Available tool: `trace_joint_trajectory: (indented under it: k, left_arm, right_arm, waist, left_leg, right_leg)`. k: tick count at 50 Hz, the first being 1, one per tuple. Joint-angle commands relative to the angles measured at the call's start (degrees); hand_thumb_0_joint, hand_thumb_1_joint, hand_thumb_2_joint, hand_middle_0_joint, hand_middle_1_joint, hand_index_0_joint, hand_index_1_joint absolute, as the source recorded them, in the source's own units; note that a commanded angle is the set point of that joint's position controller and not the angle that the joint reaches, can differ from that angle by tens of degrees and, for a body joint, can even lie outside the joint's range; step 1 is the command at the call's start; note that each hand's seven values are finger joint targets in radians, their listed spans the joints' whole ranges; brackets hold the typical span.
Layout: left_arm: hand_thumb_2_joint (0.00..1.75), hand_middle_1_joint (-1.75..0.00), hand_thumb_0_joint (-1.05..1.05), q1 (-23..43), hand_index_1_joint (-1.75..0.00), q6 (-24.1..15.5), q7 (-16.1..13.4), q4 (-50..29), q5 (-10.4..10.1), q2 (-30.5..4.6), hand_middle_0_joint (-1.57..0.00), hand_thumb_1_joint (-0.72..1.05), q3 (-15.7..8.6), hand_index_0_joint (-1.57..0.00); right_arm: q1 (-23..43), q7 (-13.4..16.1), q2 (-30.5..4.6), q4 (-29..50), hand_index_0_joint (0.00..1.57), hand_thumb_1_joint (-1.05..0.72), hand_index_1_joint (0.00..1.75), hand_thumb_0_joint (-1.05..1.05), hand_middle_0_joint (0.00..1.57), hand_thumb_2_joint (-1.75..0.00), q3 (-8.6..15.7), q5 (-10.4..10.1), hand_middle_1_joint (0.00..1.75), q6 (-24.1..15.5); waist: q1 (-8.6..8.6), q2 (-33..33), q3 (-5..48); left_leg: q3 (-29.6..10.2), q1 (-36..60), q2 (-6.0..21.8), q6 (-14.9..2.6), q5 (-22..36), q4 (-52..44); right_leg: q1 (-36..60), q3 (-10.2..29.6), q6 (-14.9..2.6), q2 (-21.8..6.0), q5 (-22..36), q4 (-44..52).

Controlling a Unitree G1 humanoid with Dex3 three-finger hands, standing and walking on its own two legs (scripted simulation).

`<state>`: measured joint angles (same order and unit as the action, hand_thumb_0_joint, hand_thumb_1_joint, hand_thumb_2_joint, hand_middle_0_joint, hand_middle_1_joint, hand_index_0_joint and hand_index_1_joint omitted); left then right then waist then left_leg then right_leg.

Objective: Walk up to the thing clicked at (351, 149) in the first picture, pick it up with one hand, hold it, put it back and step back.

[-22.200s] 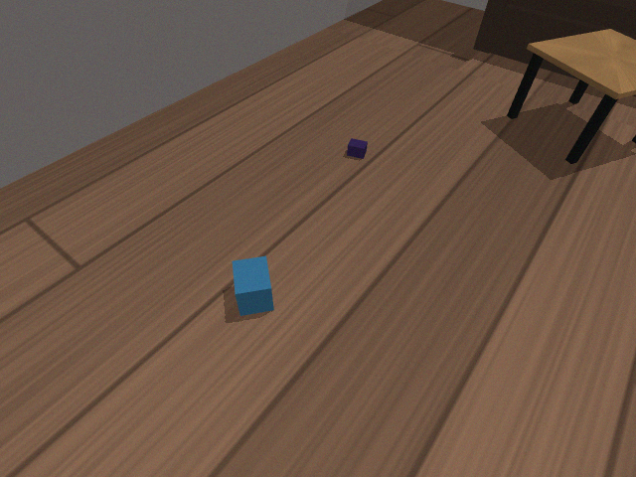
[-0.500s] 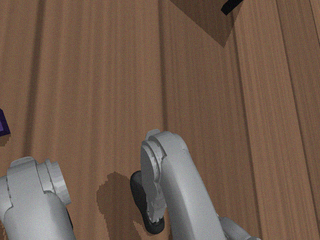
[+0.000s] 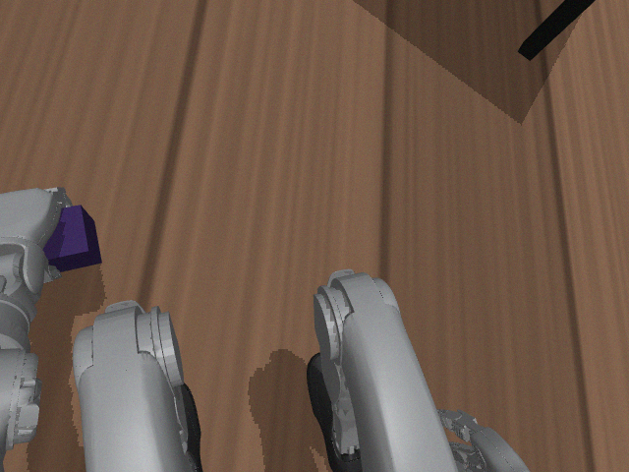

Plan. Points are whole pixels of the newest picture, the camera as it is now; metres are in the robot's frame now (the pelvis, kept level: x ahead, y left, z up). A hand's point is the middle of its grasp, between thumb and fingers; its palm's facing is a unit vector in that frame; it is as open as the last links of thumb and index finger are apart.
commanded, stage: settle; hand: left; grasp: from above
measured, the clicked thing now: (56, 242) +0.43 +0.29 -0.19
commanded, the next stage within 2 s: lift in 0.06 s
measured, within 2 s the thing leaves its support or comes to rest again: neither
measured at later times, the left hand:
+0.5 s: hand out of the picture +0.40 +0.31 -0.08, palm faces -0.46 -0.09 -0.88, open 9.9 cm
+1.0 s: hand out of the picture +0.34 +0.31 +0.10, palm faces -0.40 -0.13 -0.91, open 9.9 cm
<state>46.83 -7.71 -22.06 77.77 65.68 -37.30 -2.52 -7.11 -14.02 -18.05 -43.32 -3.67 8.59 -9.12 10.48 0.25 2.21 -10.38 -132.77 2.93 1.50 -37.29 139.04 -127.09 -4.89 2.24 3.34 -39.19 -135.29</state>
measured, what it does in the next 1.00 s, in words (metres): rises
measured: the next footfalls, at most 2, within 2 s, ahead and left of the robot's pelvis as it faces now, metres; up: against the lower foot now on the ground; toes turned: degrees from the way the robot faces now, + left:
none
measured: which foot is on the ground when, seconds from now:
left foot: down 0.00-1.00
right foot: down 0.00-1.00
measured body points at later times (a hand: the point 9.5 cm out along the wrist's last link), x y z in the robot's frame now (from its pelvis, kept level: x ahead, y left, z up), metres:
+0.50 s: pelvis +0.00 +0.00 +0.05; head +0.19 +0.05 +0.45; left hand +0.42 +0.31 -0.03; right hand +0.09 -0.27 -0.07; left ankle +0.08 +0.14 -0.29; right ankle +0.10 -0.12 -0.29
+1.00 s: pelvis +0.00 +0.00 +0.19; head +0.14 +0.05 +0.62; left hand +0.36 +0.31 +0.15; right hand +0.17 -0.25 +0.07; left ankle +0.08 +0.14 -0.29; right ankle +0.10 -0.12 -0.29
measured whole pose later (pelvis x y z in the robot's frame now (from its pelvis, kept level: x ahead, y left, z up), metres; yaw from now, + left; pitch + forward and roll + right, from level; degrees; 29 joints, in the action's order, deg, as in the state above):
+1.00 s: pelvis +0.00 +0.00 +0.19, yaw +6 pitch +29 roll -5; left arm 23.5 0.3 -6.1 39.4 57.6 -29.6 4.5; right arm -8.6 -0.7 -14.6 -37.7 2.0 -0.6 1.7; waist 4.0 2.4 11.6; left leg -4.3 -99.0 2.7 0.4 -34.0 103.9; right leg -94.4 -2.0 1.7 0.6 -36.5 -101.9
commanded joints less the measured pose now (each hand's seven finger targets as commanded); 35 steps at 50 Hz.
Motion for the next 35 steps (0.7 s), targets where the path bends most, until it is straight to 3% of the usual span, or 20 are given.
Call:
trace_joint_trajectory:
  k: [1,4,7,8,9,11,13,16,22,25,29,32,33,35]
  left_arm:
    - [0.73,-0.73,0.0,16.04,-0.72,-2.04,-1.86,-12.42,0.42,-15.32,-0.93,0.55,-3.56,-0.94]
    - [0.75,-0.72,0.0,16.27,-0.71,-2.26,-2.32,-17.09,1.71,-16.18,-0.95,0.58,-4.61,-0.96]
    - [0.77,-0.69,0.0,16.52,-0.69,-1.56,-2.85,-17.77,1.8,-15.88,-0.95,0.58,-4.78,-0.95]
    - [0.71,-0.7,0.0,16.86,-0.68,-1.19,-2.69,-17.16,1.81,-14.9,-1.02,0.64,-3.86,-1.03]
    - [0.72,-0.62,0.0,16.83,-0.6,-0.79,-2.53,-16.72,1.52,-13.98,-0.94,0.56,-3.32,-0.95]
    - [0.7,-0.63,0.0,17.25,-0.62,0.12,-2.07,-17.07,1.23,-15.55,-1.0,0.63,-4.26,-1.01]
    - [0.72,-0.63,0.0,15.58,-0.62,1.27,-0.49,-15.56,-0.22,-13.38,-1.0,0.63,-2.87,-1.01]
    - [0.7,-0.62,0.0,14.04,-0.61,1.93,2.55,-16.77,-1.96,-13.17,-0.99,0.62,-2.35,-1.0]
    - [0.75,-0.62,0.0,10.15,-0.62,1.58,7.19,-23.96,-2.78,-11.45,-1.01,0.62,-1.16,-1.01]
    - [0.75,-0.64,0.0,8.96,-0.64,1.16,8.42,-29.86,-3.51,-12.73,-1.0,0.61,-2.07,-1.0]
    - [0.78,-0.64,0.0,6.63,-0.64,1.24,9.04,-36.21,-4.34,-11.85,-0.97,0.57,-2.2,-0.97]
    - [0.76,-0.67,0.0,5.31,-0.66,1.55,9.81,-39.08,-4.62,-10.39,-0.92,0.52,-0.59,-0.92]
    - [0.75,-0.67,0.0,4.61,-0.66,1.88,9.95,-40.13,-4.76,-11.11,-0.91,0.52,-1.37,-0.92]
    - [0.77,-0.67,0.0,2.94,-0.66,2.79,10.51,-41.26,-5.54,-9.12,-0.91,0.51,0.12,-0.92]
  right_arm:
    - [-10.51,2.48,-12.84,1.96,0.2,-0.92,0.3,0.0,0.2,-0.91,4.85,-0.7,0.3,0.96]
    - [-10.45,3.71,-12.82,2.22,0.2,-0.91,0.3,0.0,0.2,-0.9,5.71,-0.99,0.3,2.31]
    - [-10.81,4.61,-12.45,1.97,0.2,-0.91,0.3,0.0,0.2,-0.9,6.35,-1.34,0.3,3.32]
    - [-11.2,4.75,-12.04,2.21,0.2,-0.94,0.3,0.0,0.2,-0.91,6.45,-1.35,0.3,3.54]
    - [-11.4,4.96,-11.68,1.85,0.2,-0.89,0.3,0.0,0.2,-0.89,6.44,-1.33,0.3,3.82]
    - [-11.61,5.5,-11.85,2.02,0.2,-0.92,0.3,0.0,0.2,-0.9,6.9,-1.67,0.3,4.28]
    - [-11.86,5.72,-11.22,1.88,0.2,-0.91,0.3,0.0,0.2,-0.9,7.1,-2.0,0.3,4.6]
    - [-11.72,6.27,-11.34,2.3,0.2,-0.91,0.3,0.0,0.2,-0.9,7.67,-2.85,0.3,5.06]
    - [-11.32,7.43,-10.68,4.49,0.2,-0.91,0.3,0.0,0.2,-0.9,8.49,-4.44,0.3,6.48]
    - [-11.35,8.27,-10.38,5.81,0.2,-0.91,0.3,0.0,0.2,-0.9,9.0,-5.36,0.3,7.24]
    - [-10.89,9.37,-9.78,6.77,0.2,-0.91,0.3,0.0,0.2,-0.9,9.44,-6.24,0.3,7.82]
    - [-10.11,10.26,-9.39,7.77,0.2,-0.91,0.3,0.0,0.2,-0.9,9.74,-6.86,0.3,8.2]
    - [-10.22,10.49,-9.4,7.96,0.2,-0.91,0.3,0.0,0.2,-0.9,9.89,-7.11,0.3,8.34]
    - [-9.73,10.98,-8.89,8.38,0.2,-0.91,0.3,0.0,0.2,-0.9,9.87,-7.49,0.3,8.54]
  waist:
    - [0.28,12.26,38.29]
    - [-0.53,15.5,41.65]
    - [-0.67,15.12,42.04]
    - [-0.09,15.22,41.87]
    - [-0.16,14.62,42.49]
    - [-0.97,15.27,42.8]
    - [-1.49,14.13,42.53]
    - [-2.29,13.14,41.77]
    - [-3.25,10.8,41.29]
    - [-4.21,10.31,44.45]
    - [-4.85,10.65,44.57]
    - [-4.66,12.36,42.27]
    - [-5.08,11.83,43.16]
    - [-4.99,10.81,43.16]
  left_leg:
    - [6.57,26.72,-1.73,-2.49,6.47,-13.8]
    - [7.18,29.97,-1.87,-2.32,7.78,-14.9]
    - [7.75,31.19,-1.67,-2.44,7.98,-15.97]
    - [7.89,31.34,-1.53,-2.46,8.34,-16.15]
    - [8.08,31.25,-1.5,-2.65,8.77,-16.18]
    - [8.15,31.45,-1.73,-2.75,7.95,-17.33]
    - [8.27,31.82,-1.76,-2.8,6.82,-18.87]
    - [8.25,32.4,-2.19,-2.96,5.12,-21.05]
    - [8.3,34.51,-2.38,-3.23,4.76,-24.46]
    - [8.45,37.39,-2.39,-3.32,5.92,-26.25]
    - [7.74,40.85,-2.36,-3.12,5.02,-30.0]
    - [6.66,43.17,-2.27,-2.82,0.99,-34.35]
    - [6.47,44.43,-2.24,-2.85,1.12,-35.34]
    - [6.86,46.81,-2.17,-2.84,1.78,-36.97]
  right_leg:
    - [20.3,-3.27,-4.48,1.69,7.99,17.13]
    - [19.48,-3.52,-4.57,1.15,10.45,16.97]
    - [19.32,-3.17,-4.39,0.83,11.31,18.01]
    - [20.18,-2.65,-4.45,0.88,11.85,18.4]
    - [20.84,-2.19,-4.3,0.97,12.37,19.04]
    - [20.14,-2.29,-4.53,0.66,11.14,19.53]
    - [20.94,-2.14,-4.63,0.69,9.73,20.64]
    - [21.05,-2.61,-4.7,0.46,8.29,21.73]
    - [24.16,-1.82,-4.62,0.21,7.93,25.17]
    - [27.12,-1.08,-4.43,0.18,8.83,27.2]
    - [27.97,-0.98,-4.38,-0.17,7.81,29.57]
    - [27.39,-0.95,-4.45,-0.21,4.46,31.91]
    - [28.74,-0.85,-4.37,-0.25,4.66,32.82]
    - [30.62,-0.5,-4.28,-0.21,5.03,35.14]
